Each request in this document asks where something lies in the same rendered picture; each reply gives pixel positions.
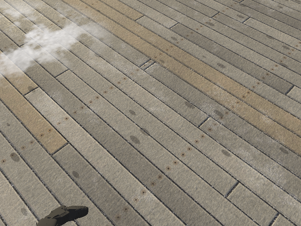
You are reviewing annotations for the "left robot hand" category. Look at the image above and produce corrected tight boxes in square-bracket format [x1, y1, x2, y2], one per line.
[36, 205, 88, 226]

